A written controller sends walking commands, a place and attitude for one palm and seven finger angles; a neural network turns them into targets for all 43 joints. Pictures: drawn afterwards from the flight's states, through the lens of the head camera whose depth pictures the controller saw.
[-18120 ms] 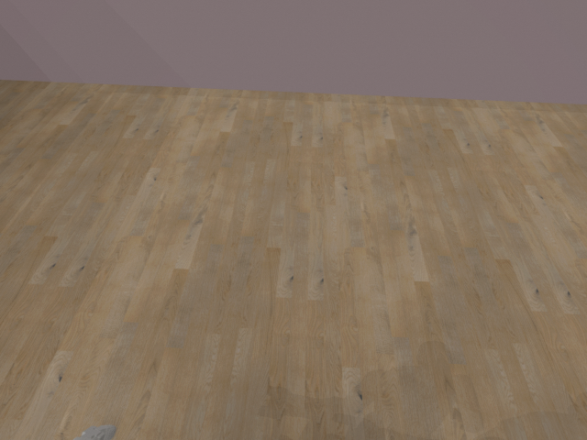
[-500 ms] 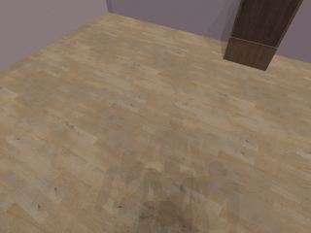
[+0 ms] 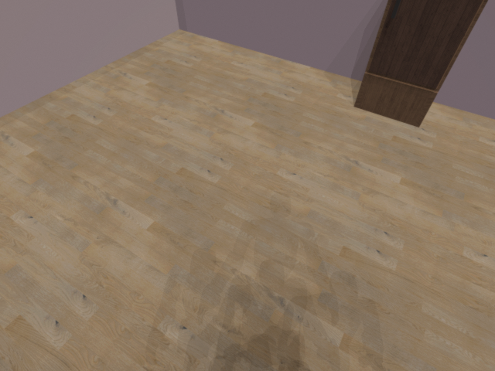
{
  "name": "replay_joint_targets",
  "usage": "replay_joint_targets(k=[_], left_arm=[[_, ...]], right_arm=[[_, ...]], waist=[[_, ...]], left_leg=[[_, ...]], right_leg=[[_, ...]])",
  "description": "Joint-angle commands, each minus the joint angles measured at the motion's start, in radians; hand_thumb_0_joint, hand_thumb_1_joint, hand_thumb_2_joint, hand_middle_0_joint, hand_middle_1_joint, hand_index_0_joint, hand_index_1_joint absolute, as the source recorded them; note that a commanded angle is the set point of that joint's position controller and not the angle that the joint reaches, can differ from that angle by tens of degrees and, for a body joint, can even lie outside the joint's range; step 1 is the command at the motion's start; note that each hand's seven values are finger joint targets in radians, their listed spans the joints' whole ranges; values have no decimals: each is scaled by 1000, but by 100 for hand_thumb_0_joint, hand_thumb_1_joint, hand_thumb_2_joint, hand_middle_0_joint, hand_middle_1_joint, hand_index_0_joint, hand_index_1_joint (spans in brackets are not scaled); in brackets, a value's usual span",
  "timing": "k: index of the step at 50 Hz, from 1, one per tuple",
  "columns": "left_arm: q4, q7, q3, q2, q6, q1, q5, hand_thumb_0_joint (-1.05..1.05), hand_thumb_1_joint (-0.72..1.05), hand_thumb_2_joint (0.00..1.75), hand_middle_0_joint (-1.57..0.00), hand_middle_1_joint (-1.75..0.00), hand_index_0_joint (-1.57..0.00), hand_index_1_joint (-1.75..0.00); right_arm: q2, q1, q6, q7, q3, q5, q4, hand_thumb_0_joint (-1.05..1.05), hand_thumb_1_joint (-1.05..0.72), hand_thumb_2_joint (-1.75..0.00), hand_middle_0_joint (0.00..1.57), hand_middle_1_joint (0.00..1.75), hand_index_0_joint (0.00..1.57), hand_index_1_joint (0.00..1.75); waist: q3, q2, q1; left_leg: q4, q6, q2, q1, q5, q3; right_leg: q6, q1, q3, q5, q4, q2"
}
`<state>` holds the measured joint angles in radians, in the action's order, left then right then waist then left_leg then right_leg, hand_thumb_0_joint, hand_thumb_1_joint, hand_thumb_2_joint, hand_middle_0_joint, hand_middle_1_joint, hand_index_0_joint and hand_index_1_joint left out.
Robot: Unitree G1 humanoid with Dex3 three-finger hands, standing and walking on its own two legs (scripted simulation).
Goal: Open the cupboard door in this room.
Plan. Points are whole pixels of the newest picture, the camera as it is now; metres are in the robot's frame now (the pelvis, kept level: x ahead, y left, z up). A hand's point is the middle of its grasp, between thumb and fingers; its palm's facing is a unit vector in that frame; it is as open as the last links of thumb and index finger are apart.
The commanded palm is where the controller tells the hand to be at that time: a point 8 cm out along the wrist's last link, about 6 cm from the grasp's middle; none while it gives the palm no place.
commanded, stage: stand and wait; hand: left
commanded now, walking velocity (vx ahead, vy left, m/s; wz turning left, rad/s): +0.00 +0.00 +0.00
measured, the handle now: (398, 1) +1.96 -0.70 -0.05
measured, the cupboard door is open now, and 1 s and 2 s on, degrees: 0 0 0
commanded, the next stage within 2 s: turn or walk to find it in 0.10 s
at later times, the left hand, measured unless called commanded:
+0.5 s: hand out of the picture +0.06 +0.23 -0.17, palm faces +0.06 -0.96 -0.27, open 7.4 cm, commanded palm none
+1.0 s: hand out of the picture +0.00 +0.23 -0.18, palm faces +0.12 -0.96 -0.25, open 7.4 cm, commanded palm none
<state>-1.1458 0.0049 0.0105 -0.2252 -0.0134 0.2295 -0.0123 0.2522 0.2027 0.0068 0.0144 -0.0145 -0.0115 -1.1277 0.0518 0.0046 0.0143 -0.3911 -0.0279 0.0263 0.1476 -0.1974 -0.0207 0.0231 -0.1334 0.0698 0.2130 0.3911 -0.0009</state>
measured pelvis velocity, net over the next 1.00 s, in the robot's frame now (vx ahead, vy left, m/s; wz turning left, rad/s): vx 0.00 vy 0.01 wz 0.09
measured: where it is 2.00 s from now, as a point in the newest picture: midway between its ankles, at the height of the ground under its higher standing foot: outside the picture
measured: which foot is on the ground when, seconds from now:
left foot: down 0.00-1.00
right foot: down 0.00-1.00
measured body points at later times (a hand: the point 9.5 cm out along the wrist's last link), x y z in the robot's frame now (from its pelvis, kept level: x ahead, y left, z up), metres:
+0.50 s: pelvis +0.00 +0.01 -0.01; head +0.02 +0.01 +0.44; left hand +0.06 +0.28 -0.15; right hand +0.07 -0.23 -0.16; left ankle +0.01 +0.14 -0.74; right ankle +0.00 -0.10 -0.74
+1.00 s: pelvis +0.00 +0.01 +0.00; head +0.02 +0.02 +0.45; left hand -0.01 +0.28 -0.16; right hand +0.08 -0.24 -0.15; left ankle +0.01 +0.14 -0.74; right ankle +0.00 -0.10 -0.74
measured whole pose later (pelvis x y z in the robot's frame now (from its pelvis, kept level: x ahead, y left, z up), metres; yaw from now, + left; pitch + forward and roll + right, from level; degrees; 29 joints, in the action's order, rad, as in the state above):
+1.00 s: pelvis +0.00 +0.01 +0.00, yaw +5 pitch -2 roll -1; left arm -1.13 0.01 0.02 -0.25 0.00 0.21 -0.01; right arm 0.24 0.17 0.00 0.00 -0.01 -0.01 -1.09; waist 0.06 0.00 0.03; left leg -0.46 -0.01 -0.02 0.21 -0.22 -0.10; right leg 0.00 -0.15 0.15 0.25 0.43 0.05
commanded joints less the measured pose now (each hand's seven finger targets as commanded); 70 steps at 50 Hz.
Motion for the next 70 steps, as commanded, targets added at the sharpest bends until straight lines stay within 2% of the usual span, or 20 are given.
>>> replay_joint_targets(k=[1,7,12,16,18,22,25,27,31,35,38,40,46,53,55,57,59,61,66,70], left_arm=[[65,7,40,-233,-19,-57,2,0,90,90,-20,-30,-20,-30],[78,1,45,-284,-15,-102,3,0,90,90,-20,-30,-20,-30],[91,11,29,-215,16,-82,6,0,90,90,-20,-30,-20,-30],[113,16,30,-219,25,-77,5,0,90,90,-20,-30,-20,-30],[121,17,27,-211,22,-93,5,0,90,90,-20,-30,-20,-30],[117,18,21,-195,15,-83,5,0,90,90,-20,-30,-20,-30],[107,18,25,-203,5,-76,4,0,90,90,-20,-30,-20,-30],[103,22,23,-165,12,-60,6,0,90,90,-20,-30,-20,-30],[111,27,36,-148,20,-28,3,0,90,90,-20,-30,-20,-30],[108,26,35,-133,15,-21,2,0,90,90,-20,-30,-20,-30],[94,26,32,-128,10,-12,3,0,90,90,-20,-30,-20,-30],[81,24,33,-143,5,-4,1,0,90,90,-20,-30,-20,-30],[69,14,41,-200,-4,-35,1,0,90,90,-20,-30,-20,-30],[69,1,46,-275,-12,-98,1,0,90,90,-20,-30,-20,-30],[72,0,41,-246,2,-96,2,0,90,90,-20,-30,-20,-30],[75,-4,44,-304,-12,-118,1,0,90,90,-20,-30,-20,-30],[79,-4,44,-317,-14,-131,2,0,90,90,-20,-30,-20,-30],[85,-2,44,-321,-9,-137,3,0,90,90,-20,-30,-20,-30],[102,12,31,-241,23,-104,6,0,90,90,-20,-30,-20,-30],[140,21,41,-254,31,-96,2,0,90,90,-20,-30,-20,-30]], right_arm=[[197,-26,21,11,-31,0,55,0,-90,-90,20,30,20,30],[247,-69,18,2,-29,-3,73,0,-90,-90,20,30,20,30],[162,-39,-8,-8,-6,-8,88,0,-90,-90,20,30,20,30],[150,-22,-18,-11,-7,-8,106,0,-90,-90,20,30,20,30],[148,-2,-15,-11,-7,-7,104,0,-90,-90,20,30,20,30],[171,-19,-1,-6,-11,-2,98,0,-90,-90,20,30,20,30],[171,-25,7,-3,-18,2,91,0,-90,-90,20,30,20,30],[118,-2,0,-4,-14,2,86,0,-90,-90,20,30,20,30],[85,17,-11,-2,-22,-2,99,0,-90,-90,20,30,20,30],[70,44,-5,1,-24,-3,93,0,-90,-90,20,30,20,30],[107,28,4,6,-27,1,86,0,-90,-90,20,30,20,30],[131,8,10,8,-30,4,87,0,-90,-90,20,30,20,30],[176,-28,16,8,-31,4,85,0,-90,-90,20,30,20,30],[250,-82,24,9,-31,2,88,0,-90,-90,20,30,20,30],[212,-65,16,11,-22,0,86,0,-90,-90,20,30,20,30],[274,-93,22,7,-24,2,92,0,-90,-90,20,30,20,30],[287,-117,22,1,-22,2,98,0,-90,-90,20,30,20,30],[291,-126,18,-3,-20,-2,105,0,-90,-90,20,30,20,30],[181,-72,-12,-11,3,-8,119,0,-90,-90,20,30,20,30],[167,-28,-26,-9,-8,-8,139,0,-90,-90,20,30,20,30]], waist=[[18,-7,-12],[-3,-9,-8],[-25,-9,-3],[-45,-36,0],[-70,-36,-9],[-76,36,3],[-80,13,3],[-57,9,-3],[-38,-33,-1],[-78,-21,-12],[-74,56,-2],[-58,60,5],[-27,29,1],[-34,8,-4],[-29,9,-9],[-45,-11,-4],[-36,-21,1],[-37,8,3],[-49,-21,8],[-79,-85,9]], left_leg=[[77,44,79,9,3,-64],[74,42,86,19,33,-75],[7,21,78,103,97,-76],[-53,17,65,144,117,-79],[-47,18,70,117,157,-95],[10,49,101,113,203,-164],[5,46,87,105,195,-148],[-6,36,76,141,178,-135],[-65,33,50,202,133,-116],[-88,33,48,133,175,-107],[-21,58,83,131,216,-183],[-4,68,86,147,200,-196],[30,57,68,137,96,-170],[59,52,80,43,84,-140],[37,42,88,40,92,-110],[69,45,85,39,91,-124],[75,46,83,46,107,-131],[63,46,83,56,139,-132],[-20,22,66,162,186,-118],[-178,7,47,201,176,-60]], right_leg=[[9,-64,-154,90,-147,136],[4,-41,-148,77,-139,145],[-15,-7,-107,18,-73,171],[-1,-6,-95,-24,-36,204],[-2,-8,-79,-58,-6,192],[-31,14,-36,-52,33,135],[-22,35,-48,-73,7,145],[-25,33,-34,-64,15,156],[-6,16,-39,-16,11,193],[3,-10,-34,-42,23,197],[-23,11,-4,-32,57,140],[-24,35,-10,-23,31,135],[-8,37,-37,20,-37,151],[-2,14,-78,12,-102,152],[-5,0,-94,-25,-92,153],[-1,35,-92,-9,-117,155],[-4,43,-83,2,-121,157],[-6,48,-70,-14,-101,163],[-17,85,-46,-57,-40,198],[40,90,-52,-165,-12,292]])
